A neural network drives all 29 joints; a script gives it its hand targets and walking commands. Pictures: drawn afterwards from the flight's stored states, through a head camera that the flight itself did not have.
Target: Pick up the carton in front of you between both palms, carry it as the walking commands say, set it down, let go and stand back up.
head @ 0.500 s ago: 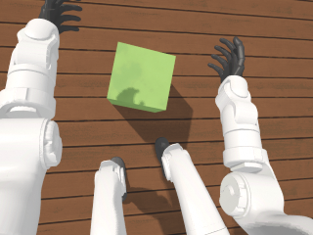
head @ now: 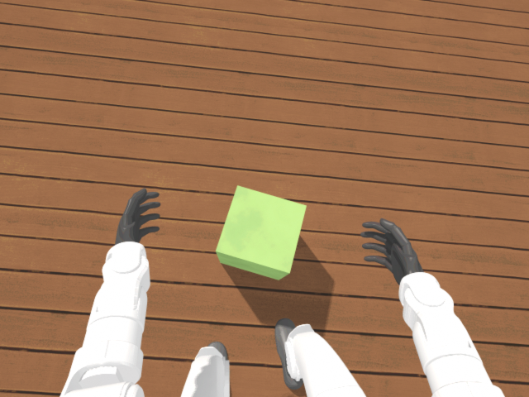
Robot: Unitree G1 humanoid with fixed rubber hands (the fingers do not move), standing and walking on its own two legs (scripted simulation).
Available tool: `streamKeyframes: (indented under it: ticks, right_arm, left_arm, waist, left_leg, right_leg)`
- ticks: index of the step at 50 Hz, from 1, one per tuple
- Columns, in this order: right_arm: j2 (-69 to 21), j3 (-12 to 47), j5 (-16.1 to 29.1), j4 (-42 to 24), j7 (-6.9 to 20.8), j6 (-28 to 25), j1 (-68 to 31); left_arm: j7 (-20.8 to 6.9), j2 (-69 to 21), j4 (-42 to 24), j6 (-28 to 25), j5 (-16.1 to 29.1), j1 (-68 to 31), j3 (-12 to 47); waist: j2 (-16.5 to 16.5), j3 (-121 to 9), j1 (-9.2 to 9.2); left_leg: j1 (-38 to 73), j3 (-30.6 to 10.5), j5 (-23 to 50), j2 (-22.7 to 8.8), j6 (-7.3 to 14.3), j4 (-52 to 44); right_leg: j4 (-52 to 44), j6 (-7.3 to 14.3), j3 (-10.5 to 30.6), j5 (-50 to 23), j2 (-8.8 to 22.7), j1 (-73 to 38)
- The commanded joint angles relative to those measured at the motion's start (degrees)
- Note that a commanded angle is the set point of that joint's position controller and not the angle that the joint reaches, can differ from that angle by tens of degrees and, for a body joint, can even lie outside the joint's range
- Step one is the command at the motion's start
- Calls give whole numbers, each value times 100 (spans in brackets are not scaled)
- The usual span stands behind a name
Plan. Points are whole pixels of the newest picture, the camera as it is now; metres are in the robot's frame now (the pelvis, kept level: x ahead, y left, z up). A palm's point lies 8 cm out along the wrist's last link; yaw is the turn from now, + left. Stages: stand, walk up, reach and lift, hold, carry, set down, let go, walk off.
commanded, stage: let go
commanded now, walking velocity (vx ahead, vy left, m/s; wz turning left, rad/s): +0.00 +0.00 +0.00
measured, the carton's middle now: (259, 236) +0.45 -0.07 -0.60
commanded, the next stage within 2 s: stand in 0.98 s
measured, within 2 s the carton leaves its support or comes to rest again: neither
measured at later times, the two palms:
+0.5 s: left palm (77, 324) +0.26 +0.22 -0.03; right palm (442, 305) +0.21 -0.24 -0.02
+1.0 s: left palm (70, 372) +0.21 +0.22 -0.02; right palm (452, 321) +0.19 -0.24 -0.01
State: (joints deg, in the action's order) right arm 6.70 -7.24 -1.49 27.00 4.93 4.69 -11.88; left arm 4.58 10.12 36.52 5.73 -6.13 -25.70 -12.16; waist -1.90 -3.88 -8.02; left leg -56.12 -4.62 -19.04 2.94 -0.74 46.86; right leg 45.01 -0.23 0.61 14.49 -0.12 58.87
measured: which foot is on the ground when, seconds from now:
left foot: down 0.00-1.00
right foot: down 0.00-1.00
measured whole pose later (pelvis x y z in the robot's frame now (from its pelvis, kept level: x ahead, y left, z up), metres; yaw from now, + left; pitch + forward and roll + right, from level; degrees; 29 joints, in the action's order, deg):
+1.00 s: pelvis +0.04 +0.00 +0.05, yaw -3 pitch -4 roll +0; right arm 13.0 -0.5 -1.4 21.9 0.5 11.8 13.0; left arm -1.6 11.5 28.3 5.4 -1.1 12.6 -1.4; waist 0.8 3.3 0.3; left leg -4.9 -2.0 -19.3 0.4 -0.2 27.8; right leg 28.0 -0.1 3.2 14.4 -1.8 9.6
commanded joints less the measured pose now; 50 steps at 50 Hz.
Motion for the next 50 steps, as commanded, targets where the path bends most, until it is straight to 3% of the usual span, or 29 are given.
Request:
streamKeyframes:
  ticks: [1,8,17,22,26,31,32,33,40,49,50]
  right_arm:
    - [658,206,169,-599,56,-205,567]
    - [839,590,418,-1189,-39,-322,1745]
    - [1025,568,463,-1044,-82,-328,2269]
    - [1054,432,355,-789,-139,-332,2553]
    - [1088,329,226,-682,-172,-261,2654]
    - [1135,261,132,-670,-144,-78,2514]
    - [1300,292,55,-1032,-294,229,2315]
    - [1256,310,47,-962,-357,314,2462]
    - [1162,429,39,-1032,-419,618,2215]
    - [1126,480,33,-1236,-423,893,2087]
    - [1767,352,-135,-230,-588,-10,2591]
  left_arm:
    - [-10,374,-697,-278,207,-217,161]
    - [-176,557,-745,-538,332,1242,285]
    - [-374,548,-954,-572,340,2680,483]
    - [-554,548,-1223,-538,459,3311,678]
    - [-688,573,-1448,-446,583,3536,841]
    - [-815,610,-1651,-241,669,3588,937]
    - [-702,666,-1450,-399,725,3899,997]
    - [-660,673,-1517,-412,749,3801,990]
    - [-636,689,-1454,-210,673,3581,976]
    - [-668,693,-1460,17,522,3537,869]
    - [-429,1170,-532,-341,356,4549,723]
  waist:
    - [434,-2654,-69]
    - [33,-1896,150]
    - [328,-1055,595]
    - [359,-797,690]
    - [271,-431,675]
    - [202,101,691]
    - [81,-208,692]
    - [206,-93,669]
    - [424,543,753]
    - [283,706,827]
    - [1304,980,1003]
  left_leg:
    - [1460,401,263,56,-20,-949]
    - [2069,404,570,68,79,-1374]
    - [3532,311,1689,0,12,-1973]
    - [4243,287,2425,-40,-58,-2277]
    - [4543,258,2560,-82,-85,-2488]
    - [4563,262,2082,-138,-97,-2679]
    - [4919,244,2609,-153,-89,-2470]
    - [4821,202,2680,-159,-128,-2399]
    - [4479,229,1755,-186,-63,-2526]
    - [4372,370,988,-132,31,-2609]
    - [4375,389,-1726,-633,-94,-2458]
  right_leg:
    - [-462,-177,-110,-1188,-158,-3304]
    - [-905,-298,159,-2227,-105,-4707]
    - [-1489,-201,189,-2669,-149,-5205]
    - [-1812,-148,176,-2899,-220,-5488]
    - [-2029,-122,119,-2664,-280,-5561]
    - [-2186,-83,-15,-1887,-312,-5607]
    - [-1963,-157,-22,-1741,-465,-5502]
    - [-1952,-146,-30,-1569,-456,-5410]
    - [-1965,-101,-68,-813,-425,-5322]
    - [-2053,-96,-9,-622,-372,-5646]
    - [-2292,-245,703,922,293,-3756]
